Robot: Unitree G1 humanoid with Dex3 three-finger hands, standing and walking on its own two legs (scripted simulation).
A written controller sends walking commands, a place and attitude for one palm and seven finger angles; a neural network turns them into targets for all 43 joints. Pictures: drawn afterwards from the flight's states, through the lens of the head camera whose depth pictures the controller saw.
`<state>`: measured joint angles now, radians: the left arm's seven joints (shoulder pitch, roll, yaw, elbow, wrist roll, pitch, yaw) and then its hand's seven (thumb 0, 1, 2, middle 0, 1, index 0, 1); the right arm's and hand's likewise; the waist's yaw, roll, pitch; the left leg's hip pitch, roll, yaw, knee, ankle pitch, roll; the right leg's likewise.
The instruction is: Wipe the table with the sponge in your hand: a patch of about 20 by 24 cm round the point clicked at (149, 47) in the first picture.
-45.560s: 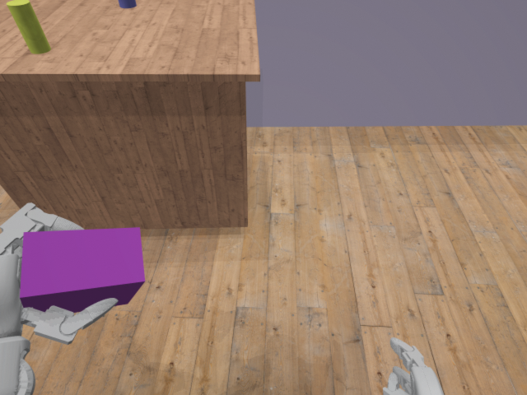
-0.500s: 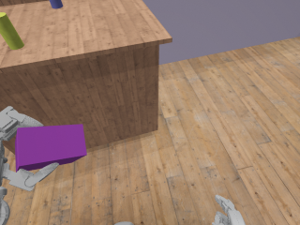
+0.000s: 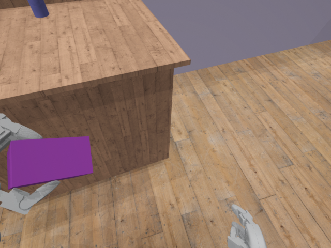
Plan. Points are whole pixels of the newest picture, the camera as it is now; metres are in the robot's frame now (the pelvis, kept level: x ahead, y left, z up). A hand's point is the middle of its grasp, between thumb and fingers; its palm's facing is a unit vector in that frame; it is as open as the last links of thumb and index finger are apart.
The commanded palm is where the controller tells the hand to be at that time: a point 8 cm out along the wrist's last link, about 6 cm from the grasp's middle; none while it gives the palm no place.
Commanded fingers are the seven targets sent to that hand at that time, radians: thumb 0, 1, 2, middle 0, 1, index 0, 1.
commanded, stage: take the last steps up to it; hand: left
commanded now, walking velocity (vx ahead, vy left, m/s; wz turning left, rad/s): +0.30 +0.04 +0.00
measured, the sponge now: (59, 161) +0.23 +0.21 +0.16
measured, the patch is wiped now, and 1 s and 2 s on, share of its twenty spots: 1.00 1.00 1.00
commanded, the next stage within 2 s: come to a stop and stand still in 1.12 s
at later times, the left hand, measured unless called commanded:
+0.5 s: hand (50, 108) +0.33 +0.26 +0.19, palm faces +0.43 -0.80 -0.42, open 10.2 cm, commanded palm +0.27 +0.29 +0.18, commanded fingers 0.00 0.10 1.30 -1.20 -1.60 -1.20 -1.60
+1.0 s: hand (74, 76) +0.45 +0.25 +0.18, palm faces +0.44 -0.80 -0.42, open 10.2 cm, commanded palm +0.38 +0.28 +0.18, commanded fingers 0.00 0.10 1.30 -1.20 -1.60 -1.20 -1.60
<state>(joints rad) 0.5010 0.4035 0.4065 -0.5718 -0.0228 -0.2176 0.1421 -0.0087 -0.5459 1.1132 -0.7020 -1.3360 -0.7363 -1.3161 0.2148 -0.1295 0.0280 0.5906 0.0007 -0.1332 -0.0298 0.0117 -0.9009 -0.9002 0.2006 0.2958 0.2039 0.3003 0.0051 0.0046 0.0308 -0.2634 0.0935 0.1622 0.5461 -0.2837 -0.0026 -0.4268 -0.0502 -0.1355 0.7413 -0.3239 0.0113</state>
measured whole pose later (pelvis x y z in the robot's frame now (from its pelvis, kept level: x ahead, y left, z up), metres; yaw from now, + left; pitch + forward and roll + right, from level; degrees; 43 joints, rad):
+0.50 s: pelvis +0.11 +0.01 +0.00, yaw +0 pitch +0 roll +0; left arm 0.44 0.39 0.41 -0.52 -0.03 -0.20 0.15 -0.01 -0.55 1.11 -0.70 -1.33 -0.74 -1.32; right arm 0.21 -0.15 0.00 0.60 0.01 -0.12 -0.04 0.01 -0.90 -0.90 0.20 0.30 0.20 0.30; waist 0.00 -0.02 0.03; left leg -0.28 0.08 0.12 0.56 -0.27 -0.01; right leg -0.45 -0.04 -0.08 0.93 -0.42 0.00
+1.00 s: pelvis +0.22 +0.00 -0.01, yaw +0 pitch -1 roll +1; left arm 0.41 0.40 0.40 -0.52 -0.03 -0.19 0.16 -0.01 -0.54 1.11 -0.70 -1.33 -0.74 -1.31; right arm 0.18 -0.18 -0.02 0.60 0.01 -0.09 -0.06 0.01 -0.90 -0.90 0.20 0.30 0.20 0.30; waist 0.00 -0.04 0.06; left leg -0.32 0.05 0.11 0.59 -0.25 0.01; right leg -0.40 -0.03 -0.05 1.00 -0.50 -0.01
